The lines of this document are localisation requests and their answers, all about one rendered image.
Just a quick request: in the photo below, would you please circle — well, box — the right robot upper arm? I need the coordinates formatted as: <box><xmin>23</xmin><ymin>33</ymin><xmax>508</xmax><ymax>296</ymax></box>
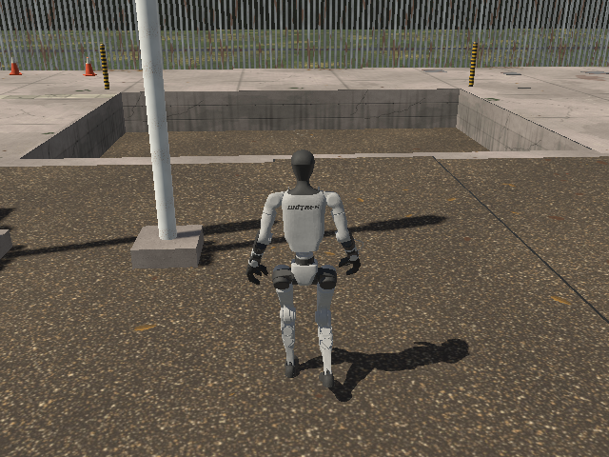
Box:
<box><xmin>324</xmin><ymin>191</ymin><xmax>351</xmax><ymax>243</ymax></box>

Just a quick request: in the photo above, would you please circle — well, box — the robot left forearm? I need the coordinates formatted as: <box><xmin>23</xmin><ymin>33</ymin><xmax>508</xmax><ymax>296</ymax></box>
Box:
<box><xmin>248</xmin><ymin>230</ymin><xmax>267</xmax><ymax>268</ymax></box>

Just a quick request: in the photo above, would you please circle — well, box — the robot right foot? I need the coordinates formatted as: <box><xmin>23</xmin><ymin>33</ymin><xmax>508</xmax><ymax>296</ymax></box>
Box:
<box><xmin>319</xmin><ymin>370</ymin><xmax>335</xmax><ymax>387</ymax></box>

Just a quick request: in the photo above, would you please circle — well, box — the left robot upper arm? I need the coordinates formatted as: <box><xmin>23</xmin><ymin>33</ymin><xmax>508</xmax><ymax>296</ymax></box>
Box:
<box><xmin>257</xmin><ymin>191</ymin><xmax>284</xmax><ymax>245</ymax></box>

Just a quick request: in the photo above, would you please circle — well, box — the robot right forearm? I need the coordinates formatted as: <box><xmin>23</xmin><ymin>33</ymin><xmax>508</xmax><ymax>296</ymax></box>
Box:
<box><xmin>341</xmin><ymin>228</ymin><xmax>359</xmax><ymax>261</ymax></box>

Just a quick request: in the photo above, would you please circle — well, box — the left robot shin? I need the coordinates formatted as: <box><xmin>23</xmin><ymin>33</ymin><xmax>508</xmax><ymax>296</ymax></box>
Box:
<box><xmin>280</xmin><ymin>308</ymin><xmax>295</xmax><ymax>366</ymax></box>

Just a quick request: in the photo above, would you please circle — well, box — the robot left hand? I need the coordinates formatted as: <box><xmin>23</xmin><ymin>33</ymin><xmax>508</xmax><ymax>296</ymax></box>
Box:
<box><xmin>246</xmin><ymin>264</ymin><xmax>268</xmax><ymax>285</ymax></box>

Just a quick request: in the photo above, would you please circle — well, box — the robot right hand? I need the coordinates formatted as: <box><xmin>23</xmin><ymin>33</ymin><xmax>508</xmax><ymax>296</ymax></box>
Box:
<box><xmin>339</xmin><ymin>257</ymin><xmax>361</xmax><ymax>275</ymax></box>

